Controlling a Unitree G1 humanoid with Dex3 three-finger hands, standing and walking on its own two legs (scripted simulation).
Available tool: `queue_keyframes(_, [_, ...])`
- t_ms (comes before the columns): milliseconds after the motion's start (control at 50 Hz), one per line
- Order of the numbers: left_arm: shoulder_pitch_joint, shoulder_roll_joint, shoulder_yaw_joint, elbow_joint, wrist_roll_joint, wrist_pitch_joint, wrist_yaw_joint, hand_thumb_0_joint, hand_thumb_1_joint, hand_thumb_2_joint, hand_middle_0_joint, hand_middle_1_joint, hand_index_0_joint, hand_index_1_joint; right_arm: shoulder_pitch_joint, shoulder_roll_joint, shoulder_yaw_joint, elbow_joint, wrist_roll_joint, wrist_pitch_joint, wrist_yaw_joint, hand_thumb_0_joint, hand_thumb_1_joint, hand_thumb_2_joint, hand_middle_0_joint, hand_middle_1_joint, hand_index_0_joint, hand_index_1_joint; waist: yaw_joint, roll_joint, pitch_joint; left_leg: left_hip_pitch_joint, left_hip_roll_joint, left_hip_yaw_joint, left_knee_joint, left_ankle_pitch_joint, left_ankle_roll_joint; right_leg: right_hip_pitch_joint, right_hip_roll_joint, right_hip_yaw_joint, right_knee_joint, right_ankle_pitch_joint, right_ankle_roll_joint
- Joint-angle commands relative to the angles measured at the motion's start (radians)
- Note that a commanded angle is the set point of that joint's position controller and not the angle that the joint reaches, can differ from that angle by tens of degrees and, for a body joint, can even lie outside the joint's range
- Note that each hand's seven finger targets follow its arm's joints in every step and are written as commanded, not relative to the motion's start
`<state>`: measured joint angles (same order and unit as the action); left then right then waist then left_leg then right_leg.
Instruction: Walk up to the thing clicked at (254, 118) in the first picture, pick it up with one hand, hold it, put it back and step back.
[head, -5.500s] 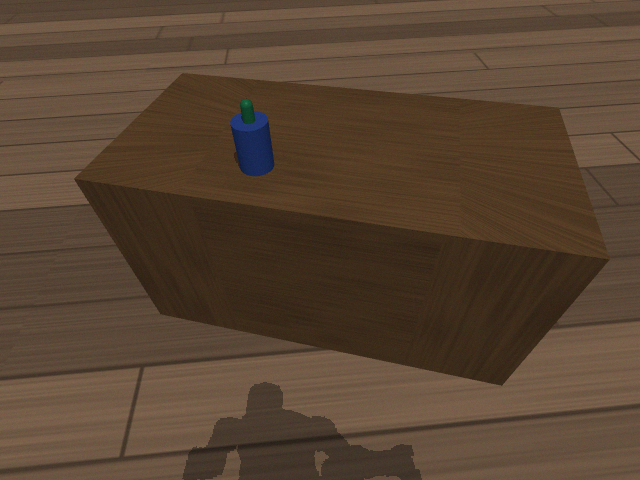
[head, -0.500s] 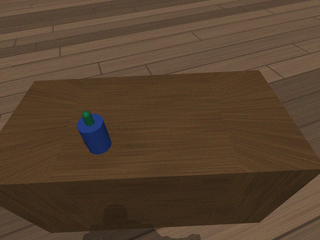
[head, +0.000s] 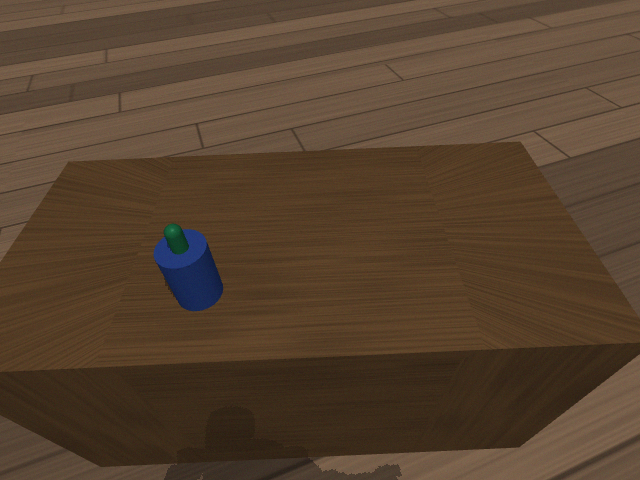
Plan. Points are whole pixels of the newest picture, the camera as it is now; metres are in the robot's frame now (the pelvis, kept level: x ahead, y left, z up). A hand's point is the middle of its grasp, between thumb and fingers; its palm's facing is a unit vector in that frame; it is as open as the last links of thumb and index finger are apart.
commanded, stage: stand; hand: left
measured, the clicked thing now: (186, 262) +0.48 +0.26 -0.04
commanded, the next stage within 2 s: rise first in 0.54 s
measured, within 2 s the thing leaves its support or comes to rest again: neither
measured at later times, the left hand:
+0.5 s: hand out of the picture +0.07 +0.25 -0.16, palm faces -0.04 -0.94 -0.34, open 7.3 cm
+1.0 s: hand (146, 476) +0.17 +0.26 -0.10, palm faces +0.23 -0.92 -0.33, open 13.3 cm
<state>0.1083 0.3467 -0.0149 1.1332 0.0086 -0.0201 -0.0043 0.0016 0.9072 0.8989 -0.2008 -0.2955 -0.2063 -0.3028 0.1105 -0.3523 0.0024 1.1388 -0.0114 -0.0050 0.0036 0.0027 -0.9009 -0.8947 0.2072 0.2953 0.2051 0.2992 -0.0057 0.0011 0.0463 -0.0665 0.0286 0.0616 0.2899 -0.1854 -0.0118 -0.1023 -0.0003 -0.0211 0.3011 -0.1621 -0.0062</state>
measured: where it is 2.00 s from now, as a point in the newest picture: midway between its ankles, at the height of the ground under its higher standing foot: outside the picture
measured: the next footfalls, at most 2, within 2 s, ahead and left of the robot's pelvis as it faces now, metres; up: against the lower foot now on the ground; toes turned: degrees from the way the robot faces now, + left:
none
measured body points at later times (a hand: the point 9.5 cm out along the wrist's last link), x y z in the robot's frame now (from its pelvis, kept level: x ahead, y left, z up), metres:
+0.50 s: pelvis +0.00 +0.00 +0.00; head +0.01 +0.00 +0.45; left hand +0.08 +0.30 -0.13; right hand +0.07 -0.30 -0.14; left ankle -0.02 +0.12 -0.75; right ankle +0.00 -0.11 -0.75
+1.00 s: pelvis +0.00 +0.00 -0.01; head +0.02 +0.00 +0.44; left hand +0.15 +0.31 -0.08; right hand +0.16 -0.27 -0.11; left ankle -0.02 +0.12 -0.75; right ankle +0.00 -0.11 -0.75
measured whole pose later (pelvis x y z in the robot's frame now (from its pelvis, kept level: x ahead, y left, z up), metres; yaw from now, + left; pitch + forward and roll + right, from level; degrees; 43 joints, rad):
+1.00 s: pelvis +0.00 +0.00 -0.01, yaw +1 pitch +2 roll +0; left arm 0.15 0.30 0.13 0.69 -0.05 -0.06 0.06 0.00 0.20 0.28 -0.07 -0.08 -0.09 -0.07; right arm 0.10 -0.27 -0.10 0.83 0.05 -0.07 -0.07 0.00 -0.17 -0.28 0.07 0.07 0.07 0.07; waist 0.02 0.01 0.00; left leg -0.22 0.02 0.04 0.41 -0.23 0.00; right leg -0.24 -0.01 -0.04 0.41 -0.21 0.00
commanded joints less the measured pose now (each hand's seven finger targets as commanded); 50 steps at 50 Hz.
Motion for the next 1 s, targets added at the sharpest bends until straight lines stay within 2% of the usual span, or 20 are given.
queue_keyframes(0, [-0.041,0.218,0.047,-0.064,0.002,-0.017,0.019,0.0,0.899,0.9,-0.2,-0.3,-0.2,-0.3,-0.04,-0.211,-0.043,-0.063,0.0,-0.024,-0.012,0.0,-0.9,-0.9,0.2,0.3,0.2,0.3,0.001,0.003,-0.083,0.021,0.126,-0.105,-0.035,0.155,0.027,0.004,-0.139,0.111,-0.036,0.192,-0.017])
queue_keyframes(140, [-0.036,0.214,0.046,-0.061,-0.001,-0.015,0.017,0.0,0.899,0.9,-0.2,-0.3,-0.2,-0.3,-0.035,-0.21,-0.042,-0.06,-0.001,-0.025,-0.011,0.0,-0.9,-0.9,0.2,0.3,0.2,0.3,0.002,0.007,-0.062,0.005,0.123,-0.108,-0.048,0.131,0.024,-0.007,-0.135,0.11,-0.04,0.149,-0.017])
queue_keyframes(600, [-0.034,0.219,0.048,-0.06,0.0,-0.015,0.016,0.0,0.899,0.9,-0.2,-0.3,-0.2,-0.3,-0.035,-0.207,-0.043,-0.06,-0.001,-0.027,-0.011,0.0,-0.9,-0.9,0.2,0.3,0.2,0.3,0.002,0.002,-0.064,0.011,0.122,-0.109,-0.048,0.121,0.025,-0.007,-0.137,0.117,-0.039,0.148,-0.02])
queue_keyframes(620, [-0.032,0.217,0.047,-0.062,-0.001,-0.015,0.016,0.0,0.819,0.82,-0.12,-0.22,-0.12,-0.22,-0.034,-0.209,-0.043,-0.06,-0.001,-0.025,-0.01,0.0,-0.82,-0.82,0.12,0.22,0.12,0.22,0.005,0.009,-0.071,0.017,0.125,-0.108,-0.043,0.127,0.027,0.003,-0.138,0.113,-0.038,0.153,-0.021])
queue_keyframes(640, [-0.383,0.011,0.018,-0.413,-0.078,-0.088,0.022,0.0,0.739,0.74,-0.045,-0.14,-0.04,-0.14,-0.385,-0.012,0.002,-0.411,0.104,-0.145,-0.024,0.0,-0.74,-0.74,0.05,0.14,0.051,0.14,-0.034,0.009,-0.073,-0.159,-0.027,-0.016,0.084,0.091,0.022,-0.11,-0.007,0.0,0.061,0.077,-0.004])
queue_keyframes(660, [-0.345,0.111,0.037,-0.458,-0.11,-0.126,0.051,0.0,0.659,0.66,-0.063,-0.068,-0.05,-0.081,-0.335,-0.06,-0.005,-0.454,0.114,-0.163,-0.04,0.0,-0.66,-0.66,0.049,0.06,0.05,0.06,0.019,-0.073,-0.123,-0.11,-0.019,-0.022,0.052,0.043,0.028,-0.025,-0.014,-0.005,0.03,0.017,0.001])
queue_keyframes(680, [-0.205,0.195,0.086,-0.33,-0.103,-0.117,0.069,0.0,0.579,0.58,-0.065,-0.074,-0.048,-0.09,-0.229,-0.146,-0.053,-0.325,0.11,-0.15,-0.059,0.0,-0.58,-0.58,0.049,0.052,0.05,0.052,-0.004,-0.01,-0.053,-0.117,-0.026,-0.008,0.036,-0.006,0.026,-0.069,-0.015,0.0,0.021,-0.021,-0.007])
queue_keyframes(700, [-0.112,0.234,0.149,-0.261,-0.107,-0.099,0.071,0.0,0.499,0.5,-0.065,-0.068,-0.049,-0.084,-0.171,-0.168,-0.094,-0.251,0.104,-0.131,-0.062,0.0,-0.5,-0.5,0.049,0.052,0.05,0.052,0.03,0.008,-0.012,-0.169,-0.022,-0.001,0.056,-0.008,0.018,-0.078,-0.011,-0.006,0.038,-0.028,-0.011])
queue_keyframes(720, [-0.08,0.214,0.164,-0.28,-0.102,-0.087,0.075,0.0,0.419,0.42,-0.067,-0.078,-0.059,-0.086,-0.168,-0.178,-0.125,-0.252,0.103,-0.129,-0.07,0.0,-0.42,-0.42,0.05,0.052,0.05,0.052,0.026,0.008,-0.09,-0.15,-0.021,-0.001,0.081,0.051,0.014,-0.074,-0.007,-0.005,0.06,0.027,-0.011])
queue_keyframes(760, [-0.166,0.235,0.176,-0.45,-0.095,-0.105,0.095,0.0,0.285,0.281,-0.06,-0.072,-0.06,-0.072,-0.157,-0.174,-0.139,-0.307,0.092,-0.145,-0.087,0.0,-0.26,-0.26,0.049,0.052,0.05,0.052,0.02,0.056,-0.289,-0.08,-0.02,-0.007,0.111,0.167,0.014,-0.014,-0.011,-0.001,0.099,0.162,-0.007])
queue_keyframes(780, [-0.048,0.227,0.198,-0.419,-0.084,-0.096,0.098,0.0,0.274,0.271,-0.06,-0.076,-0.064,-0.071,-0.088,-0.163,-0.15,-0.296,0.086,-0.139,-0.088,0.0,-0.238,-0.237,0.049,0.052,0.05,0.052,0.018,0.05,-0.282,-0.089,-0.018,-0.015,0.114,0.194,0.016,-0.023,-0.005,-0.004,0.106,0.189,-0.009])
queue_keyframes(800, [0.003,0.203,0.207,-0.354,-0.066,-0.082,0.093,0.0,0.194,0.231,-0.06,-0.074,-0.07,-0.063,-0.034,-0.147,-0.165,-0.258,0.07,-0.125,-0.083,0.0,-0.181,-0.218,0.05,0.052,0.05,0.052,0.011,0.039,-0.224,-0.128,-0.019,-0.017,0.121,0.19,0.019,-0.056,-0.005,-0.002,0.107,0.185,-0.012])
queue_keyframes(820, [0.046,0.166,0.224,-0.35,-0.052,-0.075,0.083,0.0,0.15,0.195,-0.055,-0.068,-0.073,-0.049,0.011,-0.1,-0.177,-0.248,0.06,-0.113,-0.074,0.0,-0.121,-0.2,0.05,0.051,0.05,0.051,0.018,0.045,-0.219,-0.135,-0.024,-0.017,0.123,0.201,0.021,-0.062,-0.007,-0.006,0.113,0.202,-0.015])
queue_keyframes(840, [0.023,0.157,0.22,-0.422,-0.052,-0.074,0.083,0.0,0.102,0.17,-0.052,-0.069,-0.077,-0.042,0.004,-0.1,-0.176,-0.289,0.059,-0.109,-0.074,0.0,-0.063,-0.186,0.05,0.052,0.051,0.052,0.02,0.038,-0.266,-0.099,-0.027,-0.019,0.117,0.226,0.02,-0.025,-0.007,-0.009,0.104,0.221,-0.012])
queue_keyframes(860, [0.016,0.189,0.242,-0.47,-0.048,-0.073,0.087,0.0,0.05,0.139,-0.047,-0.062,-0.075,-0.032,-0.02,-0.109,-0.173,-0.326,0.057,-0.106,-0.079,0.0,0.004,-0.164,0.05,0.051,0.051,0.051,0.032,0.036,-0.287,-0.083,-0.03,-0.016,0.108,0.237,0.019,-0.004,-0.008,-0.008,0.098,0.227,-0.011])
queue_keyframes(880, [0.029,0.175,0.232,-0.512,-0.049,-0.069,0.086,0.0,-0.003,0.122,-0.046,-0.061,-0.076,-0.03,-0.03,-0.092,-0.162,-0.381,0.06,-0.103,-0.08,0.0,0.052,-0.152,0.05,0.051,0.051,0.051,0.028,0.021,-0.275,-0.086,-0.032,-0.012,0.101,0.224,0.02,-0.004,-0.01,-0.009,0.085,0.214,-0.006])
queue_keyframes(900, [0.067,0.149,0.22,-0.519,-0.052,-0.062,0.082,0.0,-0.065,0.117,-0.047,-0.06,-0.068,-0.037,0.023,-0.048,-0.137,-0.346,0.061,-0.092,-0.075,0.0,0.103,-0.137,0.05,0.051,0.051,0.051,0.035,0.034,-0.232,-0.096,-0.035,-0.009,0.089,0.209,0.02,-0.027,-0.011,-0.011,0.073,0.195,-0.006])
queue_keyframes(920, [0.075,0.135,0.215,-0.545,-0.058,-0.057,0.081,0.0,-0.126,0.103,-0.047,-0.057,-0.066,-0.038,0.032,-0.063,-0.147,-0.389,0.063,-0.088,-0.076,0.0,0.153,-0.125,0.05,0.051,0.05,0.051,0.02,0.008,-0.206,-0.097,-0.032,-0.007,0.084,0.19,0.02,-0.044,-0.008,-0.015,0.064,0.17,-0.005])
queue_keyframes(940, [0.056,0.116,0.202,-0.582,-0.06,-0.058,0.08,0.0,-0.169,0.097,-0.046,-0.056,-0.061,-0.04,0.02,-0.046,-0.132,-0.41,0.066,-0.087,-0.077,0.0,0.201,-0.112,0.05,0.051,0.05,0.051,0.023,0.019,-0.183,-0.097,-0.029,-0.01,0.073,0.173,0.018,-0.061,-0.005,-0.02,0.061,0.147,-0.008])
queue_keyframes(980, [0.018,0.145,0.226,-0.675,-0.061,-0.062,0.087,0.0,-0.263,0.085,-0.045,-0.052,-0.051,-0.046,-0.013,-0.071,-0.141,-0.487,0.062,-0.09,-0.083,0.0,0.29,-0.089,0.05,0.05,0.05,0.05,0.024,0.006,-0.174,-0.101,-0.027,-0.009,0.065,0.141,0.021,-0.063,-0.009,-0.02,0.05,0.116,-0.006])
